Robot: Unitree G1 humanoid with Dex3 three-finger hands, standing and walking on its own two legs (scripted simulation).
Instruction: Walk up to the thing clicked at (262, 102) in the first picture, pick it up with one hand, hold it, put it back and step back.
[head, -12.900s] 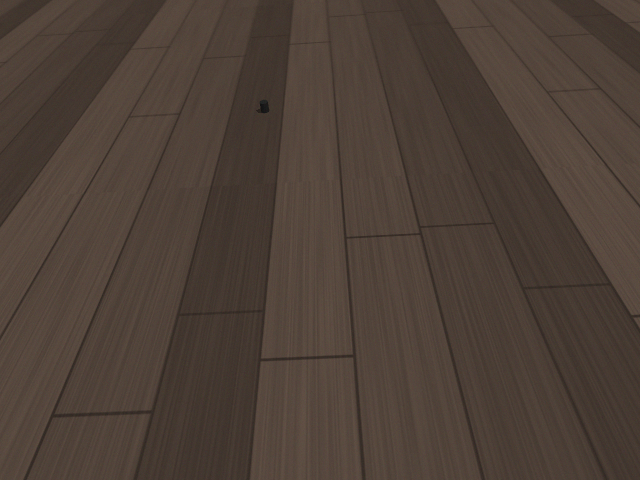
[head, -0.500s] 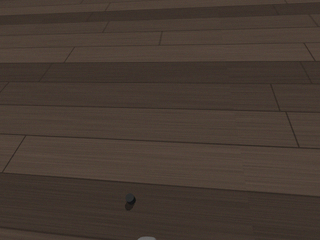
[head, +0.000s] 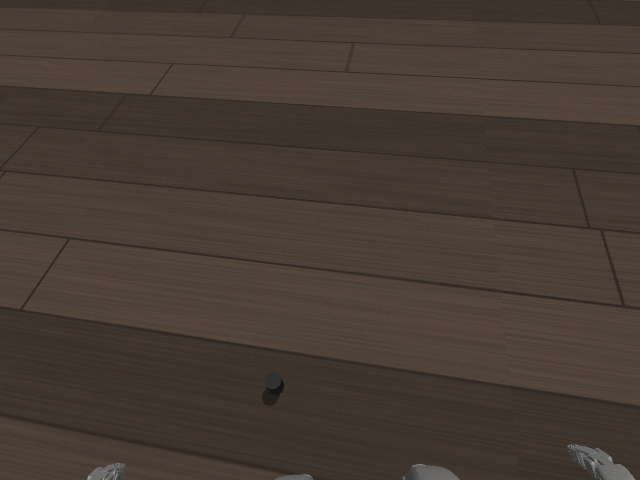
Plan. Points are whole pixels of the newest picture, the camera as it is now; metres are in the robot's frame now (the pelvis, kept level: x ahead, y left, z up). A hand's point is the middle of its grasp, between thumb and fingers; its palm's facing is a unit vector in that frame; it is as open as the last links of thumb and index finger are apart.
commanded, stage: walk up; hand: left
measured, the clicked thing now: (274, 383) +0.44 +0.23 -0.73
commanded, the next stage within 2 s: stand in 1.26 s
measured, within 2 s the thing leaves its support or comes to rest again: neither
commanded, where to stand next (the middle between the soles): +0.03 +0.01 m, yaw +0 degrees
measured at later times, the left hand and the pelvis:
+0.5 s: hand out of the picture +0.09 +0.25 -0.14, palm faces -0.02 -0.95 -0.30, open 7.4 cm; pelvis -0.01 +0.01 +0.02, yaw +0 degrees
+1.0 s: hand out of the picture +0.06 +0.25 -0.13, palm faces +0.00 -0.94 -0.35, open 7.4 cm; pelvis +0.00 +0.00 +0.02, yaw +0 degrees
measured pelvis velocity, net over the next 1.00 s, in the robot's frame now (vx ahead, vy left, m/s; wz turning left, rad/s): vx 0.00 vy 0.00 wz -0.01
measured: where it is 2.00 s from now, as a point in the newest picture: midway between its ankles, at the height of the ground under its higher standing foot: outside the picture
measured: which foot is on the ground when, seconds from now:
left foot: down 0.00-1.00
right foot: up 0.00-0.02, down 0.04-1.00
